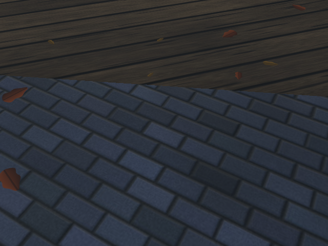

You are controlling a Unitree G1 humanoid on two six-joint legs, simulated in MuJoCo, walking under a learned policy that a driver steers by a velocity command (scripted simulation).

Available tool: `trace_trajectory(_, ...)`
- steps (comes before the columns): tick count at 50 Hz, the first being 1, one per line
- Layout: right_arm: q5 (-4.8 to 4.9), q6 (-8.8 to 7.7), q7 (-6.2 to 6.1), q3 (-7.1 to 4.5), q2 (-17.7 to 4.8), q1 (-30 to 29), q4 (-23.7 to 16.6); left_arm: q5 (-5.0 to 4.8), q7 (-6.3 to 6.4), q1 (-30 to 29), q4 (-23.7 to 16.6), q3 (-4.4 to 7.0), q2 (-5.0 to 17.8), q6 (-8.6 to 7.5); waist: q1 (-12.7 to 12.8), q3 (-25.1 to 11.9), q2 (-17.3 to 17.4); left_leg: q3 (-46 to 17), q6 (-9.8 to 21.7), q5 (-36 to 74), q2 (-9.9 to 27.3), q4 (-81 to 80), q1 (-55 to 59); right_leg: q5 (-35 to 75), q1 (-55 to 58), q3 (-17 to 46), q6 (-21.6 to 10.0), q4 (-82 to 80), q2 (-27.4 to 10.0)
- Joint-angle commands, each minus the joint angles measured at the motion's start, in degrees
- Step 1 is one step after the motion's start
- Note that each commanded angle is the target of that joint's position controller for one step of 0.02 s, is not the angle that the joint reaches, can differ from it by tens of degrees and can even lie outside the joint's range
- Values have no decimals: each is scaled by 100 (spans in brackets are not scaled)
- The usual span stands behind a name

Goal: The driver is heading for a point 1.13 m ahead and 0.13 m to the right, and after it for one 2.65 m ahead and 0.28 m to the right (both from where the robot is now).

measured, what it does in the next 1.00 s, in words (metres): walks ahead: right foot, then left foot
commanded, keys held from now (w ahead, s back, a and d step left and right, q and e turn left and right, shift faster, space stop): w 1.00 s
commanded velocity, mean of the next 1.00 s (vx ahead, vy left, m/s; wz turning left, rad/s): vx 0.50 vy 0.00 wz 0.00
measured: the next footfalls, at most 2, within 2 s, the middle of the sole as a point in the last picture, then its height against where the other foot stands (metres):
right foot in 0.36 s outside the picture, level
left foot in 0.92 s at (160, 205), level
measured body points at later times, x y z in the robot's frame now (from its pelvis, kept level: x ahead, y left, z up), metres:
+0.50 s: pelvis +0.28 -0.07 +0.00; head +0.31 -0.08 +0.45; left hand +0.37 +0.19 -0.13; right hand +0.27 -0.31 -0.16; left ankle +0.18 +0.06 -0.65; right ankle +0.33 -0.13 -0.74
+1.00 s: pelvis +0.55 -0.03 -0.01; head +0.58 -0.02 +0.43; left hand +0.48 +0.21 -0.17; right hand +0.71 -0.26 -0.13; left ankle +0.63 +0.04 -0.74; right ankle +0.38 -0.13 -0.66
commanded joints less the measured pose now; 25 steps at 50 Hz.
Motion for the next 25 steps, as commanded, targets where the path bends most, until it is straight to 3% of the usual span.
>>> trace_trajectory(1,22,-143,-7,-52,-483,250,-120,24,-48,172,-183,48,261,82,168,220,272,-1525,661,479,1683,-1559,-252,566,-443,-83,152,-488,-317)
trace_trajectory(7,42,-120,-38,6,-464,924,89,-57,-87,-1199,-560,0,187,66,-238,288,378,-1082,362,1373,1524,-1483,542,1660,-833,-412,306,-2214,-190)
trace_trajectory(12,-52,-82,-125,24,-513,1304,274,-65,-82,-1893,-786,-5,217,24,-426,365,467,-1048,440,2247,1764,-1092,1474,1361,-892,-530,184,-2985,28)
trace_trajectory(15,-81,-64,-179,0,-626,1126,321,-69,-55,-1675,-777,41,293,-48,-184,273,537,-938,352,3540,1889,-535,1715,708,-247,-620,-68,-3406,265)
trace_trajectory(16,-78,-59,-188,-13,-686,1033,327,-63,-15,-1225,-634,88,362,-78,19,41,590,-866,269,4363,1859,-32,1662,506,413,-693,-174,-3538,463)
trace_trajectory(17,-55,-39,-178,-20,-732,932,335,-47,36,-362,-341,159,461,-126,395,-387,505,-712,169,4729,1709,897,1499,642,1425,-776,-316,-3897,650)
trace_trajectory(18,-16,-50,-166,7,-684,840,260,53,105,681,-21,273,738,-186,794,-982,375,-568,61,3799,1504,2133,594,659,2946,-337,-541,-3925,240)
trace_trajectory(19,204,-64,-102,135,-161,1161,24,219,163,1518,76,436,1364,-207,829,-1906,-668,-160,-227,1108,835,4330,-1378,-57,4841,2047,-1157,-4075,-1526)
trace_trajectory(20,164,-61,-106,31,-405,1355,116,42,82,1431,116,448,1302,-122,717,-2248,-864,-606,-207,-1996,212,5507,-2321,12,4988,3841,-1566,-4845,-2141)
trace_trajectory(21,52,-40,-115,-54,-628,847,9,-97,49,815,80,383,1038,-96,449,-1264,-340,-921,-145,-1471,631,5669,-2727,-216,4176,3007,-1363,-4976,-1823)
trace_trajectory(22,15,-71,-82,-34,-525,442,-115,-131,23,341,10,298,697,-130,315,-648,-106,-899,-148,-1000,838,5376,-2685,84,3312,2294,-1207,-5217,-1608)
trace_trajectory(23,-7,-49,-62,-35,-406,279,-134,-109,18,125,23,234,474,-172,131,-307,-15,-866,-158,-753,1025,5017,-2467,473,2716,1751,-974,-5414,-1310)
trace_trajectory(24,-103,37,-25,-38,-335,271,-144,-128,35,88,111,164,264,-201,-54,-149,-61,-846,-202,-610,1142,4738,-2191,713,2272,1315,-734,-5567,-1002)
trace_trajectory(25,-140,115,21,-16,-197,453,-90,-117,51,193,192,144,240,-241,-147,-178,-238,-799,-263,-566,1151,4621,-1962,1071,2086,1095,-736,-5624,-963)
